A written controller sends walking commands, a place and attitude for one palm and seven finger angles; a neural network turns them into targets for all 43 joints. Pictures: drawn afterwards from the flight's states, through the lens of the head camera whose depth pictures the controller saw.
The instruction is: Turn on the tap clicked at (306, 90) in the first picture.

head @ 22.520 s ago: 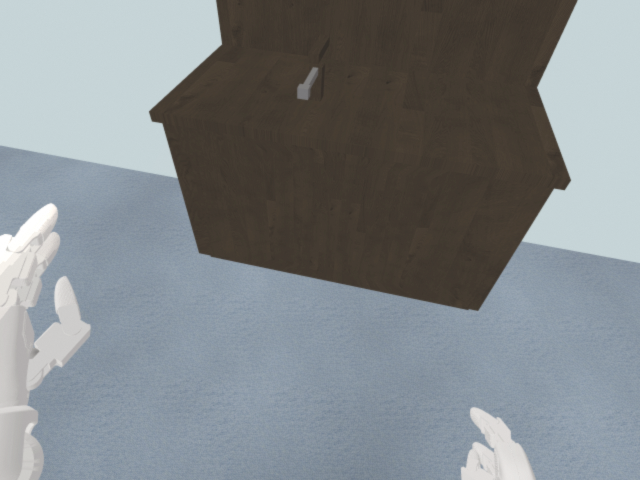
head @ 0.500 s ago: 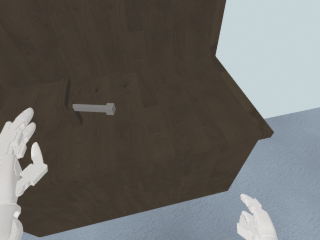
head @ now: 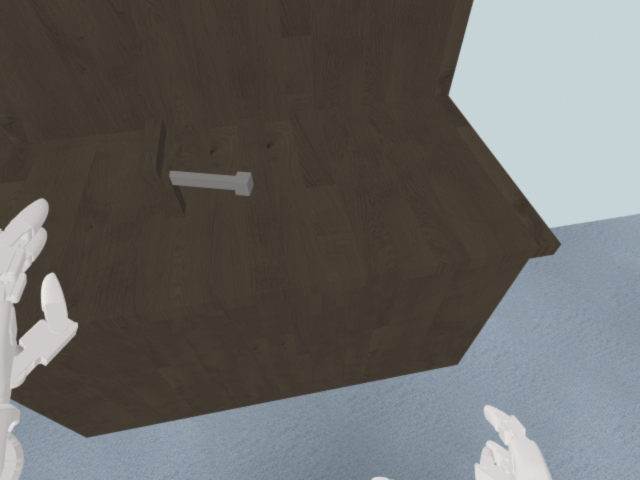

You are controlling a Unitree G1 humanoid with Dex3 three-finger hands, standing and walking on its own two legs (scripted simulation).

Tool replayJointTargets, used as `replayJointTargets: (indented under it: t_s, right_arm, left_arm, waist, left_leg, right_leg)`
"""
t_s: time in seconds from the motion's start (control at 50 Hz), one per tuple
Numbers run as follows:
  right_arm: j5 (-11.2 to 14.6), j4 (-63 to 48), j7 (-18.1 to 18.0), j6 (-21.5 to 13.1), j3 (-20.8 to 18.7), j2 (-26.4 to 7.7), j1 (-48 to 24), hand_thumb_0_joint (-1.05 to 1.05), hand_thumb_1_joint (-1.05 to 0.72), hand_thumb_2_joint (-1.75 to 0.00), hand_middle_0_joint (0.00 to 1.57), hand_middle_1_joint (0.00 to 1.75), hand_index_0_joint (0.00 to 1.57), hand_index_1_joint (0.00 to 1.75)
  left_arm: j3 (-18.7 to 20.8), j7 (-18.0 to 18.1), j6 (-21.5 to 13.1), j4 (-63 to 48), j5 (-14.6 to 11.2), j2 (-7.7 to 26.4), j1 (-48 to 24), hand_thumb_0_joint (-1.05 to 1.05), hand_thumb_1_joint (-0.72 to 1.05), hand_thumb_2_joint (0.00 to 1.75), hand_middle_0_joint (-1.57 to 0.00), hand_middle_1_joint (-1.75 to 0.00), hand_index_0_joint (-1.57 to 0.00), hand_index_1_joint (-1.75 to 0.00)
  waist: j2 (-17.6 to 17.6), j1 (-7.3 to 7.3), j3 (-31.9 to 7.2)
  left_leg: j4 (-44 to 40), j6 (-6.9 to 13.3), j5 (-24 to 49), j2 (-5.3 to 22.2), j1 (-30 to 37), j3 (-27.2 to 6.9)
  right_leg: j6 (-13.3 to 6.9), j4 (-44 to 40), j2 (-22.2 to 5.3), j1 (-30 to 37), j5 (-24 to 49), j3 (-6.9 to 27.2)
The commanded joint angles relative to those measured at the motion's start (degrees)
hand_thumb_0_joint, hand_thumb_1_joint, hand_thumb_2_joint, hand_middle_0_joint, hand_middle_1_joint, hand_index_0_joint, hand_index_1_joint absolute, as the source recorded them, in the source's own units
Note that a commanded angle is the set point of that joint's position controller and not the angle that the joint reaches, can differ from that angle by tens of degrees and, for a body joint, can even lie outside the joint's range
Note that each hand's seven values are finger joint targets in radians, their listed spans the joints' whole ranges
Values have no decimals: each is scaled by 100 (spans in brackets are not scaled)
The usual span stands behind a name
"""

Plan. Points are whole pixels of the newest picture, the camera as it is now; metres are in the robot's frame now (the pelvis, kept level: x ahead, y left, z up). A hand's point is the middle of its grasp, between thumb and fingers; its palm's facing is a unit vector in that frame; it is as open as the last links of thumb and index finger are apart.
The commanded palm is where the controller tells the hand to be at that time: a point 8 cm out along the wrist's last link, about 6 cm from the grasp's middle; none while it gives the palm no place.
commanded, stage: step back with the hand held close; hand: left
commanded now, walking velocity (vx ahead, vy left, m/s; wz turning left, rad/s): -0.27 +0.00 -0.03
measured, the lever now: (243, 183) +0.55 +0.17 +0.03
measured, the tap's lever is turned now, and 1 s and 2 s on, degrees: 72 72 72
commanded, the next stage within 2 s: stop stepping back and stand still in 0.78 s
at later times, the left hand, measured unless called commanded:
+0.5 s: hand out of the picture +0.14 +0.27 +0.17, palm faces +0.42 -0.75 -0.51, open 7.4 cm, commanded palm +0.09 +0.30 +0.19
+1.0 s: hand out of the picture +0.07 +0.23 +0.16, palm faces +0.36 -0.86 -0.37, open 7.4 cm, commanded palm +0.01 +0.28 +0.19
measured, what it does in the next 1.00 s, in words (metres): walks backwards: left foot, then right foot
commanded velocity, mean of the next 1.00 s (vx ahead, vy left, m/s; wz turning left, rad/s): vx -0.32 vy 0.02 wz -0.06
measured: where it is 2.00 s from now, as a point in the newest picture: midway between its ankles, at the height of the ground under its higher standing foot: outside the picture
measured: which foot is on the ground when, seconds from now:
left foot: down 0.00-0.14, up 0.16-0.30, down 0.32-0.92, up 0.94-1.00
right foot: down 0.00-0.66, up 0.68-0.88, down 0.90-1.00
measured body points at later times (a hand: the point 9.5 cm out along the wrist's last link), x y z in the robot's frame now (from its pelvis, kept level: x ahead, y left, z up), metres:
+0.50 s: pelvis -0.06 +0.01 -0.01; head -0.03 +0.02 +0.44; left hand +0.11 +0.31 +0.20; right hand +0.11 -0.23 -0.09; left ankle -0.02 +0.15 -0.73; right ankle +0.09 -0.07 -0.73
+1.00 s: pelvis -0.16 +0.00 +0.01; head -0.12 +0.00 +0.45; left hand +0.04 +0.27 +0.18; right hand +0.02 -0.23 -0.09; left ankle -0.09 +0.13 -0.69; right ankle -0.20 -0.11 -0.73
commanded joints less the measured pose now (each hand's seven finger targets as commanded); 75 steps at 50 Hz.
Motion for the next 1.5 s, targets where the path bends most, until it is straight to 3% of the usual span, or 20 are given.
replayJointTargets:
  t_s: [0.0,0.1,0.14,0.24,0.32,0.44,0.54,0.62,0.66,0.72,0.84,0.88,0.9,0.92,0.96,1.08,1.22,1.32,1.42,1.48]
  right_arm:
    - [-47,-940,-61,-303,-334,-825,-650,0,-90,-90,20,30,20,30]
    - [-43,-814,74,-231,-387,-624,-361,0,-90,-90,20,30,20,30]
    - [-23,-789,150,-237,-388,-559,-338,0,-90,-90,20,30,20,30]
    - [-57,-773,108,-106,-292,-474,-495,0,-90,-90,20,30,20,30]
    - [-101,-746,-50,-294,-393,-675,-535,0,-90,-90,20,30,20,30]
    - [-94,-715,-144,-457,-415,-718,-497,0,-90,-90,20,30,20,30]
    - [-155,-500,-53,-440,-322,-598,-205,0,-90,-90,20,30,20,30]
    - [-173,-540,-96,-391,-304,-703,-259,0,-90,-90,20,30,20,30]
    - [-244,-645,-155,-525,-354,-734,-595,0,-90,-90,20,30,20,30]
    - [-201,-429,-66,-655,-568,-584,-588,0,-90,-90,20,30,20,30]
    - [-171,-275,17,-769,-242,-560,-651,0,-90,-90,20,30,20,30]
    - [-130,-269,13,-836,-250,-474,-667,0,-90,-90,20,30,20,30]
    - [-86,-343,11,-823,-262,-353,-654,0,-90,-90,20,30,20,30]
    - [-12,-442,-49,-870,-220,-380,-810,0,-90,-90,20,30,20,30]
    - [8,-454,-67,-900,-327,-475,-610,0,-90,-90,20,30,20,30]
    - [33,-542,-101,-639,-243,-508,-580,0,-90,-90,20,30,20,30]
    - [4,-682,-65,-644,-243,-625,-570,0,-90,-90,20,30,20,30]
    - [-31,-459,-93,-736,-208,-735,-666,0,-90,-90,20,30,20,30]
    - [-30,-363,-66,-557,-338,-613,-599,0,-90,-90,20,30,20,30]
    - [-32,-357,-41,-544,-250,-545,-605,0,-90,-90,20,30,20,30]
  left_arm:
    - [714,81,-404,-1335,79,885,-451,0,90,90,-20,-30,-20,-30]
    - [506,135,-350,-1637,-83,918,-634,0,90,90,-20,-30,-20,-30]
    - [536,180,-358,-1767,-175,976,-402,0,90,90,-20,-30,-20,-30]
    - [923,240,-425,-1944,-244,1197,341,0,90,90,-20,-30,-20,-30]
    - [1171,260,-563,-2297,-217,1314,255,0,90,90,-20,-30,-20,-30]
    - [933,224,-429,-1790,-122,905,-99,0,90,90,-20,-30,-20,-30]
    - [502,284,-295,-1761,-58,934,-790,0,90,90,-20,-30,-20,-30]
    - [609,317,-395,-1861,-67,963,-547,0,90,90,-20,-30,-20,-30]
    - [985,365,-418,-2084,84,1091,-611,0,90,90,-20,-30,-20,-30]
    - [937,335,-276,-1712,-193,894,-248,0,90,90,-20,-30,-20,-30]
    - [289,207,-121,-1799,-307,489,-408,0,90,90,-20,-30,-20,-30]
    - [311,148,-263,-2019,-196,679,-795,0,90,90,-20,-30,-20,-30]
    - [447,153,-317,-1967,-153,1028,-826,0,90,90,-20,-30,-20,-30]
    - [615,204,-368,-2007,-185,1313,-1054,0,90,90,-20,-30,-20,-30]
    - [818,192,-285,-1771,-135,1286,-595,0,90,90,-20,-30,-20,-30]
    - [793,243,-224,-1377,-314,838,-26,0,90,90,-20,-30,-20,-30]
    - [686,232,-229,-1909,-320,999,185,0,90,90,-20,-30,-20,-30]
    - [489,317,-182,-1447,-236,816,-235,0,90,90,-20,-30,-20,-30]
    - [516,243,-163,-940,-244,898,-454,0,90,90,-20,-30,-20,-30]
    - [428,205,-206,-1041,-232,853,-893,0,90,90,-20,-30,-20,-30]
  waist:
    - [342,39,-645]
    - [-1024,-105,-886]
    - [-1000,-131,-1207]
    - [-114,-146,-1328]
    - [1062,-63,-1475]
    - [41,-72,-833]
    - [-1239,-218,-770]
    - [433,-272,-894]
    - [2345,-192,-889]
    - [407,-40,-1138]
    - [1352,-31,-775]
    - [287,23,-854]
    - [-1286,29,-993]
    - [-1645,122,-907]
    - [-1512,86,-1573]
    - [-299,-148,-1374]
    - [1369,-163,-1181]
    - [642,-93,-648]
    - [-1048,-125,-389]
    - [-443,-174,-548]
  left_leg:
    - [-1633,312,-2598,1560,-2341,-1727]
    - [887,-270,-1419,580,-558,-791]
    - [1863,-396,-1276,514,-22,-673]
    - [447,-406,-940,685,-100,-512]
    - [-836,21,-280,1619,-882,-1446]
    - [-617,-15,-2743,1226,-2327,-890]
    - [979,-314,-2014,552,-315,-323]
    - [-544,0,-2565,1109,-287,-1185]
    - [-2513,720,-3722,2732,-2775,-2853]
    - [-1297,380,-470,2318,-231,-1512]
    - [-1318,-108,-1268,1972,29,-1058]
    - [0,-508,-1090,1280,429,-303]
    - [1482,-746,-1269,724,-26,227]
    - [2850,-746,-1549,476,-747,-37]
    - [2950,-656,-1284,516,-1176,-449]
    - [-361,-431,189,525,456,-139]
    - [-1042,-294,3248,1511,1813,-1377]
    - [-1070,-56,-15,1480,286,-1115]
    - [1354,-423,-1184,634,-442,-302]
    - [985,-378,-1184,826,-196,-405]
  right_leg:
    - [88,581,-322,2348,8,843]
    - [-669,-1517,-1858,465,-328,2601]
    - [-906,-1694,-2288,274,188,2437]
    - [-525,-948,-1818,639,987,1507]
    - [232,141,-416,1277,408,541]
    - [156,58,-558,1406,-542,1132]
    - [-230,-2120,-1483,-697,-2697,1821]
    - [82,-596,-666,-751,-2114,793]
    - [406,3578,382,1126,-1006,235]
    - [250,4120,206,-898,-1611,557]
    - [105,-207,-41,371,-1565,184]
    - [14,-1953,-440,336,-303,355]
    - [-360,-2184,-1501,321,655,1719]
    - [-689,-2031,-2148,212,1767,2376]
    - [-320,-813,-1721,1537,4366,1569]
    - [-336,-500,-1241,1614,2147,997]
    - [132,421,-194,108,-1130,-33]
    - [76,-784,-226,1231,-590,2]
    - [-790,-2274,-1793,721,-2515,2549]
    - [-868,-1816,-1843,791,-1510,2022]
